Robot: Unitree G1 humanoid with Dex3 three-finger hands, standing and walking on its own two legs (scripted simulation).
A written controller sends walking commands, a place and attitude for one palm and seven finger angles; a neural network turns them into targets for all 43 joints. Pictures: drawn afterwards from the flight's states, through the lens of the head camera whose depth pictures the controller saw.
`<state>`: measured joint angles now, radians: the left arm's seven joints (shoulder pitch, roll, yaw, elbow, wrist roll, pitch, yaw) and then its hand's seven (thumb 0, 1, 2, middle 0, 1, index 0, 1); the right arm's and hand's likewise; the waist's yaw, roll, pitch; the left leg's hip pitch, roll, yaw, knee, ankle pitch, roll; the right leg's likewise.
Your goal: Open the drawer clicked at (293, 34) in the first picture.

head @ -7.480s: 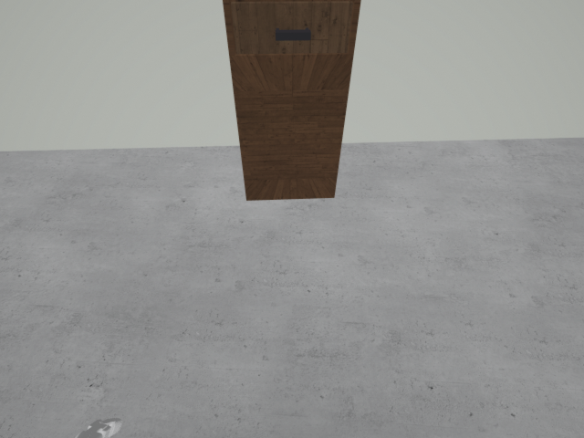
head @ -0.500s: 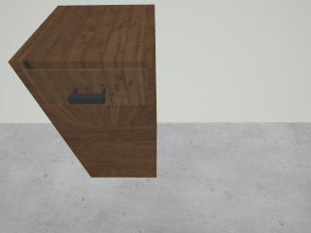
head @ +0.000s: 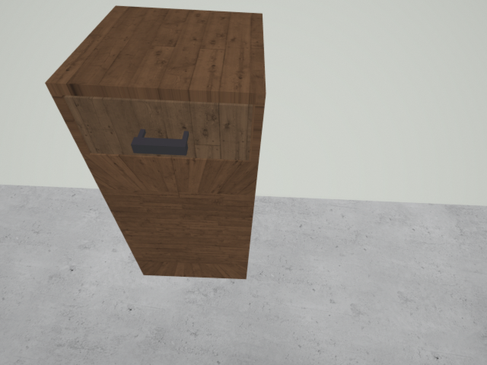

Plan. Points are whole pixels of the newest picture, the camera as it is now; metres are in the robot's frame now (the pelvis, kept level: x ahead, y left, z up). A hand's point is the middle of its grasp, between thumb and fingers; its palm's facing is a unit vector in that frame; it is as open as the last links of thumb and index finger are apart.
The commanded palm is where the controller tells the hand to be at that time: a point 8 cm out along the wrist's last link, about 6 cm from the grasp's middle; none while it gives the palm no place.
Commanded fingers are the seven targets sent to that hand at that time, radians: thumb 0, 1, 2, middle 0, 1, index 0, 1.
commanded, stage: look again from close up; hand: left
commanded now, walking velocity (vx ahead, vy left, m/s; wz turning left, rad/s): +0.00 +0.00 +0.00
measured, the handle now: (162, 140) +0.55 +0.22 +0.04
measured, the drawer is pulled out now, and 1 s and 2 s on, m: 0.00 0.00 0.00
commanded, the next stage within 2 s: shuffle to correct the standing spot in 0.26 s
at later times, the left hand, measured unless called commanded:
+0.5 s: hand out of the picture -0.02 +0.18 -0.17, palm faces +0.00 -0.99 -0.16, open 7.4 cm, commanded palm none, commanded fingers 0.00 0.90 0.90 -0.20 -0.30 -0.20 -0.30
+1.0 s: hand out of the picture +0.05 +0.17 -0.17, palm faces +0.06 -0.98 -0.21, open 7.4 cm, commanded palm none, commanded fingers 0.00 0.90 0.90 -0.20 -0.30 -0.20 -0.30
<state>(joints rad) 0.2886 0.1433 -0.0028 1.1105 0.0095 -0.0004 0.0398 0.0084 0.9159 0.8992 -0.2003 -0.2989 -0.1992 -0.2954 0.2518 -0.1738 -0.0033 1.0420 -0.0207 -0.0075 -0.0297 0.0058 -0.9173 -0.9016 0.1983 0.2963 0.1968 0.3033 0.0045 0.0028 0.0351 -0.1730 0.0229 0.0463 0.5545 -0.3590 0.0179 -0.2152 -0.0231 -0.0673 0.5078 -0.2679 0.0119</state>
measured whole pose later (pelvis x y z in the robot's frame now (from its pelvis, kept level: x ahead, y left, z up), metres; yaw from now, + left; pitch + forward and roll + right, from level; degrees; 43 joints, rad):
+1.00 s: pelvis +0.05 -0.01 +0.01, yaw -1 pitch +0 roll +1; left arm 0.30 0.14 0.03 1.04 0.02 0.00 0.04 0.02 0.92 0.90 -0.20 -0.30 -0.20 -0.30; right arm 0.24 -0.17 -0.04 1.03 -0.01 0.00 -0.05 0.01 -0.92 -0.90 0.20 0.30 0.20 0.30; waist 0.02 -0.01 0.06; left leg -0.18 0.01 0.12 0.63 -0.27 0.02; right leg -0.26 -0.06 -0.04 0.65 -0.26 -0.01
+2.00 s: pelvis +0.00 +0.01 +0.00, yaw +0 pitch +0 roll +1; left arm 0.34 0.10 -0.02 1.12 0.01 0.00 0.02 0.01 0.91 0.90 -0.20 -0.30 -0.20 -0.30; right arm 0.34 -0.15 0.02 1.10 -0.01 -0.02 -0.03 0.00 -0.91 -0.90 0.20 0.30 0.20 0.30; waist 0.00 0.02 0.02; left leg -0.15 -0.04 0.09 0.46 -0.30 0.05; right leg -0.28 -0.01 0.01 0.51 -0.23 0.00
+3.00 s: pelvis +0.04 -0.02 +0.00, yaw +1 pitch +0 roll +0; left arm 0.28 0.14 0.00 1.12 0.00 -0.01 0.03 0.01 0.94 0.90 -0.20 -0.30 -0.20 -0.30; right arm 0.31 -0.13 0.02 1.15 -0.02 -0.02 -0.05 0.00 -0.91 -0.90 0.20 0.30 0.20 0.30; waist 0.00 0.02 0.03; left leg -0.07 0.01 0.05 0.41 -0.34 0.00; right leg -0.19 0.04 -0.04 0.48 -0.29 -0.06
